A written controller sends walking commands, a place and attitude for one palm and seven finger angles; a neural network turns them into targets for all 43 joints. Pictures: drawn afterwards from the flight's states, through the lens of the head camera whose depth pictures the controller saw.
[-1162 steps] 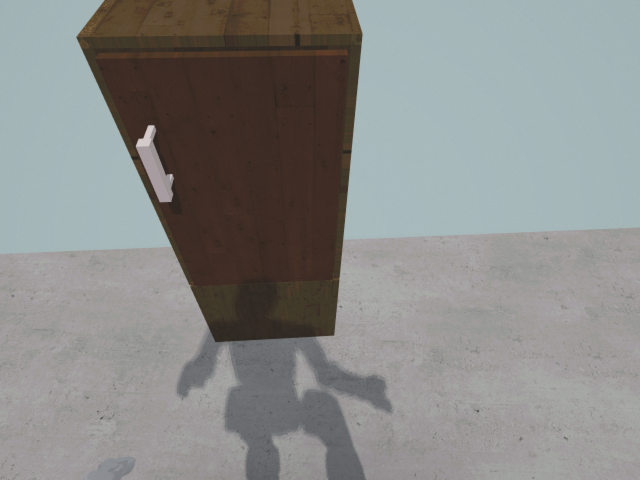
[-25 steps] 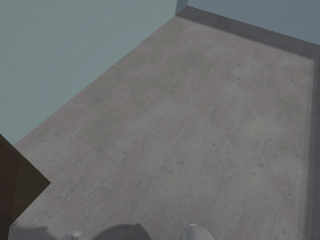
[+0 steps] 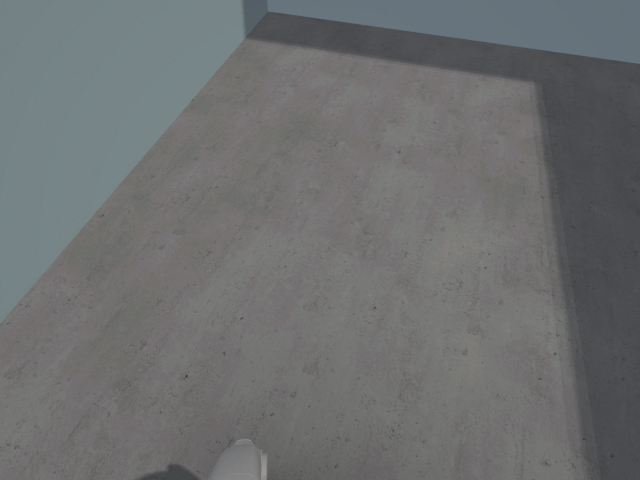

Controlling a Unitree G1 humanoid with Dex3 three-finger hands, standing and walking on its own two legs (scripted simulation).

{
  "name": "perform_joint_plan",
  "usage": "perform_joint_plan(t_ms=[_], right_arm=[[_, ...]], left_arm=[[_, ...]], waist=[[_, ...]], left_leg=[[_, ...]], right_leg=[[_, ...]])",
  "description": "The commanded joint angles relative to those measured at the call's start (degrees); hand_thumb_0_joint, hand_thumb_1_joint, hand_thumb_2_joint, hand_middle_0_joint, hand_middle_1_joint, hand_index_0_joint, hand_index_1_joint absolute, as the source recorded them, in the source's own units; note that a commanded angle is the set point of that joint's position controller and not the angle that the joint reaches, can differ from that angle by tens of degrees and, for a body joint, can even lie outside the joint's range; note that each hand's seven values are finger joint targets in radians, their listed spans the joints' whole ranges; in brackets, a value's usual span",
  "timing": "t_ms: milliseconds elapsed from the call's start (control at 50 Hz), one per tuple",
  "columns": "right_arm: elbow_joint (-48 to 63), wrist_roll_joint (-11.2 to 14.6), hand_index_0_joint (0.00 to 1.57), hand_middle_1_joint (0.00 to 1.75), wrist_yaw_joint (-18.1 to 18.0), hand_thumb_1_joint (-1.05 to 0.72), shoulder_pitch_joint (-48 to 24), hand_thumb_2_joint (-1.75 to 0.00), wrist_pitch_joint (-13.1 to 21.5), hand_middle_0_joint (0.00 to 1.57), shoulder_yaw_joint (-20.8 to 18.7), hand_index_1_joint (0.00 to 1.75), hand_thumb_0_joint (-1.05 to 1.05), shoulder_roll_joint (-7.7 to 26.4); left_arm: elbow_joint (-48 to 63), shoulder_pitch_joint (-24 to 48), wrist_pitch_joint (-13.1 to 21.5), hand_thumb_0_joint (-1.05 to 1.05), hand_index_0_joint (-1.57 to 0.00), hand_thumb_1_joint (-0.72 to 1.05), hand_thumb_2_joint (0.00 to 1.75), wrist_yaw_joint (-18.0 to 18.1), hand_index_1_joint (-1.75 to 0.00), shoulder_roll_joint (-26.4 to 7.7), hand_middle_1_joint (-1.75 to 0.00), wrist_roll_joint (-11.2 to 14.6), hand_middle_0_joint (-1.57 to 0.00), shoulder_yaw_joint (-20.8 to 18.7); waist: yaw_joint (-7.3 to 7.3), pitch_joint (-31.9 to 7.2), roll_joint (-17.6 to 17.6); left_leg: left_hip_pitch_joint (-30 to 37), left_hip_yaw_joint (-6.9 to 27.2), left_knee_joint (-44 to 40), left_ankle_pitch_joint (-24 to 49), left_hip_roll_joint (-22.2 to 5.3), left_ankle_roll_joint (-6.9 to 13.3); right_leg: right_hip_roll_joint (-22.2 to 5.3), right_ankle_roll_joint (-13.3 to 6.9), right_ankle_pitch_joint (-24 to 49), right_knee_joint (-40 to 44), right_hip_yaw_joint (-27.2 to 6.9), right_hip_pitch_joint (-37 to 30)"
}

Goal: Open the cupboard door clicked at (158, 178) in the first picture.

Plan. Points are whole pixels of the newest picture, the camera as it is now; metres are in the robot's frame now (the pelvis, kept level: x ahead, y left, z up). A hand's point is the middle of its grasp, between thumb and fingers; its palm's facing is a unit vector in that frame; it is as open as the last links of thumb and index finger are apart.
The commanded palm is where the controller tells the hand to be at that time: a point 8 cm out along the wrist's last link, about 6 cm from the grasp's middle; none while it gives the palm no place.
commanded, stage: walk to a spot facing it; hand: left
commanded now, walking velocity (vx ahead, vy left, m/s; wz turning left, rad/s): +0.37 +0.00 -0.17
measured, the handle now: out of the picture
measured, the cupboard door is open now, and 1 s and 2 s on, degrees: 46 46 46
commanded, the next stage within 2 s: turn to face it in 0.84 s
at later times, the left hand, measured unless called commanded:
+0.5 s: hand (232, 340) +0.35 +0.17 -0.17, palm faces -0.17 -0.96 -0.22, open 7.3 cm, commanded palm none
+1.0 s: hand (262, 299) +0.45 +0.14 -0.21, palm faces -0.08 -0.99 -0.14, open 7.3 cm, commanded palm none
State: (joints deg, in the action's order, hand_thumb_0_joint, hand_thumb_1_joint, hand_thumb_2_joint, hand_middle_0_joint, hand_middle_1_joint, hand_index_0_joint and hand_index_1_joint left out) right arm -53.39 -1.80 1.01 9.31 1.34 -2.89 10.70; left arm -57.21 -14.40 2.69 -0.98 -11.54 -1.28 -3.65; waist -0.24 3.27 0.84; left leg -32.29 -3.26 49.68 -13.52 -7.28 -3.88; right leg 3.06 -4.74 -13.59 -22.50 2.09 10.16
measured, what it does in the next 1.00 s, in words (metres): walks ahead: left foot, then right foot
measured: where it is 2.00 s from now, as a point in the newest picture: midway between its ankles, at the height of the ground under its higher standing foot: (356, 340)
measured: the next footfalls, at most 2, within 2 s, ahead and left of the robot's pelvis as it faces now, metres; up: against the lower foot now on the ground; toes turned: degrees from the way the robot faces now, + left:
left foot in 0.16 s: +0.21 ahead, +0.15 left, +0.00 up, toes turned +3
right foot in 0.52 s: +0.35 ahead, -0.15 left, +0.00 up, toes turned -16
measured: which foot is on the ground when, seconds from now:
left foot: up 0.00-0.14, down 0.16-0.52, up 0.54-0.92, down 0.94-1.00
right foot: down 0.00-0.16, up 0.18-0.50, down 0.52-0.94, up 0.96-1.00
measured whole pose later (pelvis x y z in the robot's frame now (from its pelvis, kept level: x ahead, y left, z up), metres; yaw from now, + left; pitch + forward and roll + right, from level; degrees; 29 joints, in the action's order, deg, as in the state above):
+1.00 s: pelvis +0.47 -0.04 -0.02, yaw -8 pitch -1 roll -1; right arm -56.2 -2.1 0.5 8.2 4.2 -2.2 9.1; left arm -64.5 -20.5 2.0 -0.2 -10.0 -0.9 -2.2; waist 0.6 3.0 2.6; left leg -23.8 -8.1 36.5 -11.3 -3.2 3.6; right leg -2.3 -0.2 -29.6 -54.8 4.8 12.0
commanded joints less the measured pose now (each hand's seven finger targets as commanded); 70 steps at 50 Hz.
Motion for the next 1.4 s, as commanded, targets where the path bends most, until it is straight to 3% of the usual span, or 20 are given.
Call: perform_joint_plan(t_ms=[0, 100, 140, 160, 300, 400, 460, 480, 500, 520, 640, 860, 880, 920, 940, 1060, 1220, 1240, 1280, 1380], right_arm=[[4.31, 0.41, 0.20, 0.30, 0.15, -0.90, -3.17, -0.90, 1.51, 0.20, -0.68, 0.30, 0.00, 3.73], [0.22, -0.03, 0.20, 0.30, -0.83, -0.90, 6.23, -0.90, 2.97, 0.20, -1.49, 0.30, 0.00, 7.33], [-2.95, -0.96, 0.20, 0.30, -1.65, -0.90, 20.92, -0.90, 2.80, 0.20, -3.58, 0.30, 0.00, 16.82], [-2.37, -0.87, 0.20, 0.30, -1.81, -0.90, 19.96, -0.90, 2.14, 0.20, -3.12, 0.30, 0.00, 15.18], [-2.62, -0.17, 0.20, 0.30, -1.95, -0.90, 11.03, -0.90, 3.73, 0.20, -0.98, 0.30, 0.00, 7.93], [-4.99, -0.23, 0.20, 0.30, -1.39, -0.90, 13.55, -0.90, 2.81, 0.20, -1.50, 0.30, 0.00, 8.72], [-5.69, -0.11, 0.20, 0.30, -1.15, -0.90, 12.27, -0.90, 2.27, 0.20, -1.16, 0.30, 0.00, 8.00], [-5.20, 0.44, 0.20, 0.30, -0.84, -0.90, 11.50, -0.90, 2.29, 0.20, -0.67, 0.30, 0.00, 6.39], [-3.33, 1.17, 0.20, 0.30, -0.33, -0.90, 11.26, -0.90, 2.43, 0.20, 0.17, 0.30, 0.00, 2.68], [-1.91, 1.02, 0.20, 0.30, -0.44, -0.90, 6.98, -0.90, 2.35, 0.20, -0.31, 0.30, 0.00, 5.24], [-5.65, 0.28, 0.20, 0.30, -0.23, -0.90, 9.71, -0.90, 0.89, 0.20, -0.33, 0.30, 0.00, 1.01], [-3.18, 0.39, 0.20, 0.30, 0.25, -0.90, 6.01, -0.90, 2.29, 0.20, -0.78, 0.30, 0.00, 3.09], [-5.13, 0.08, 0.20, 0.30, -0.16, -0.90, 12.13, -0.90, 2.55, 0.20, -1.28, 0.30, 0.00, 5.64], [-7.48, -0.45, 0.20, 0.30, -1.62, -0.90, 23.82, -0.90, 2.32, 0.20, -3.04, 0.30, 0.00, 14.10], [-7.03, 0.02, 0.20, 0.30, -2.01, -0.90, 22.47, -0.90, 1.53, 0.20, -2.79, 0.30, 0.00, 13.91], [-3.44, 0.45, 0.20, 0.30, -2.69, -0.90, 7.09, -0.90, 2.34, 0.20, -0.62, 0.30, 0.00, 7.73], [0.07, 0.54, 0.20, 0.30, -2.01, -0.90, 1.49, -0.90, -1.28, 0.20, -2.60, 0.30, 0.00, 10.54], [0.59, 0.88, 0.20, 0.30, -1.70, -0.90, 0.85, -0.90, -1.45, 0.20, -2.58, 0.30, 0.00, 9.43], [3.01, 1.05, 0.20, 0.30, -1.17, -0.90, 0.12, -0.90, -1.82, 0.20, -2.27, 0.30, 0.00, 5.16], [1.53, 0.78, 0.20, 0.30, 0.03, -0.90, 1.60, -0.90, -3.36, 0.20, -2.11, 0.30, 0.00, 4.59]], left_arm=[[1.31, -4.67, 1.58, 0.00, -0.20, 0.90, 0.90, 0.42, -0.30, -8.50, -0.30, 0.18, -0.20, -1.82], [0.60, -4.02, 1.41, 0.00, -0.20, 0.90, 0.90, 0.50, -0.30, -7.23, -0.30, 0.68, -0.20, -1.60], [2.28, -5.23, 1.78, 0.00, -0.20, 0.90, 0.90, -0.14, -0.30, -3.63, -0.30, 1.06, -0.20, -0.18], [3.47, -1.84, 1.83, 0.00, -0.20, 0.90, 0.90, 0.05, -0.30, -5.07, -0.30, 0.52, -0.20, -0.59], [2.93, 0.11, -0.73, 0.00, -0.20, 0.90, 0.90, -1.73, -0.30, -0.95, -0.30, -0.27, -0.20, -0.47], [3.53, 4.70, -0.79, 0.00, -0.20, 0.90, 0.90, -2.00, -0.30, -0.85, -0.30, -0.37, -0.20, -0.30], [0.88, -3.02, -0.46, 0.00, -0.20, 0.90, 0.90, -1.59, -0.30, -4.22, -0.30, -0.51, -0.20, -1.50], [-1.45, -10.44, 0.16, 0.00, -0.20, 0.90, 0.90, -1.11, -0.30, -7.98, -0.30, -0.79, -0.20, -2.54], [-3.65, -18.30, 0.50, 0.00, -0.20, 0.90, 0.90, -0.26, -0.30, -15.09, -0.30, -0.70, -0.20, -4.23], [-3.50, -18.22, 0.15, 0.00, -0.20, 0.90, 0.90, 0.50, -0.30, -15.67, -0.30, 0.47, -0.20, -4.10], [-0.61, -3.41, 1.48, 0.00, -0.20, 0.90, 0.90, 1.23, -0.30, -5.22, -0.30, 0.09, -0.20, -0.96], [-4.23, -5.69, 2.24, 0.00, -0.20, 0.90, 0.90, 1.28, -0.30, -6.58, -0.30, 0.36, -0.20, -0.76], [-3.93, -5.93, 1.98, 0.00, -0.20, 0.90, 0.90, 1.23, -0.30, -5.71, -0.30, 0.59, -0.20, -0.58], [-1.65, -8.16, 1.85, 0.00, -0.20, 0.90, 0.90, 0.87, -0.30, -1.99, -0.30, 1.18, -0.20, 0.74], [0.30, -3.67, 1.54, 0.00, -0.20, 0.90, 0.90, 1.18, -0.30, -3.28, -0.30, 0.73, -0.20, 0.86], [0.31, -3.33, -1.25, 0.00, -0.20, 0.90, 0.90, 0.87, -0.30, -0.63, -0.30, 0.18, -0.20, 0.31], [3.68, -2.46, -2.45, 0.00, -0.20, 0.90, 0.90, 1.54, -0.30, -3.12, -0.30, 0.32, -0.20, -1.35], [3.93, -3.87, -2.06, 0.00, -0.20, 0.90, 0.90, 1.81, -0.30, -5.39, -0.30, 0.12, -0.20, -1.89], [5.09, -5.64, -1.75, 0.00, -0.20, 0.90, 0.90, 2.55, -0.30, -13.81, -0.30, -0.54, -0.20, -3.43], [7.93, 3.71, -1.90, 0.00, -0.20, 0.90, 0.90, 2.86, -0.30, -7.66, -0.30, -0.14, -0.20, -1.40]], waist=[[2.11, -1.30, 5.26], [-3.30, -3.90, -1.12], [-7.56, -12.38, -19.22], [-7.49, -8.28, -11.88], [-0.21, -1.89, -8.38], [-1.14, -0.26, -6.65], [3.74, -2.04, -1.55], [7.47, -4.77, 6.15], [10.28, -8.89, 23.26], [10.34, -7.22, 18.43], [0.00, -0.93, 6.21], [-2.40, -1.19, 2.20], [-4.65, -4.36, -1.78], [-7.27, -13.92, -18.28], [-7.02, -10.35, -11.98], [0.75, -4.99, -8.17], [2.52, -5.06, -6.69], [3.53, -5.10, -2.75], [5.36, -5.89, 19.29], [-0.08, -3.02, 12.32]], left_leg=[[0.95, 0.31, -9.65, 0.82, 0.95, 0.67], [27.80, -0.40, -23.74, 3.66, 2.96, 3.27], [45.65, 30.04, -33.25, -4.17, -21.05, 14.14], [41.37, 32.05, -35.41, -6.06, -22.80, 16.68], [23.13, 3.43, -39.04, 4.32, -10.65, 10.32], [21.10, -1.35, -37.39, 0.76, -9.94, 10.02], [15.67, -4.56, -26.50, -1.42, -6.74, 7.00], [7.49, -9.09, -12.31, -1.42, -2.24, 4.93], [-5.54, -11.32, 6.44, -19.52, 5.01, 2.78], [-9.45, -3.24, 17.69, -22.53, 2.87, 3.64], [0.93, -0.39, 8.68, -4.56, -2.14, 1.91], [14.47, -4.42, -20.56, 6.61, 3.48, 3.95], [25.37, -2.58, -21.75, 8.83, 3.03, 5.55], [44.03, 27.44, -29.26, 18.32, -18.98, 17.69], [39.63, 28.53, -30.45, 17.97, -19.63, 19.64], [16.78, 10.81, -31.69, 26.82, -8.38, 12.99], [6.71, 15.48, -27.88, 2.97, -3.84, 10.51], [2.62, 13.30, -24.00, -0.34, -0.85, 8.09], [-5.02, 0.66, 3.75, -21.58, 8.93, 1.87], [-1.89, 0.91, 15.09, -12.85, 3.30, 0.35]], right_leg=[[-16.45, -7.07, 7.14, 9.44, -14.80, -5.18], [-10.97, -2.38, 14.86, -6.69, -9.60, 5.20], [-0.63, 2.22, -17.14, -40.00, 0.23, 24.93], [-3.62, 1.87, -17.53, -47.61, -3.65, 28.92], [-9.32, 4.19, -2.06, -33.00, -0.92, 22.13], [-6.62, 4.14, 2.18, -16.34, 4.99, 12.66], [-4.60, 2.67, 1.98, -9.26, 4.97, -2.92], [-9.96, -0.25, -6.74, -5.30, -3.54, -14.26], [-24.87, -6.37, -16.56, 5.71, -27.17, -23.19], [-28.28, -9.12, -19.35, 12.54, -35.22, -20.15], [-19.60, -5.14, 3.88, 12.28, -8.45, 0.71], [-16.96, -1.57, 21.97, 0.03, 0.89, -5.57], [-14.23, 0.40, 22.95, -9.84, 3.70, -0.34], [-2.71, 4.56, -19.26, -41.45, 6.40, 19.90], [-4.89, 4.03, -20.04, -48.07, 0.46, 22.66], [-8.16, 7.66, -9.25, -35.92, -0.43, 14.35], [-4.37, 8.29, -0.21, -10.14, 2.38, -1.00], [-7.13, 7.76, 0.41, -3.55, -0.69, -6.22], [-32.03, -2.37, 0.19, 10.30, -23.71, -6.73], [-23.11, -1.46, 16.87, 4.52, -2.72, -0.83]])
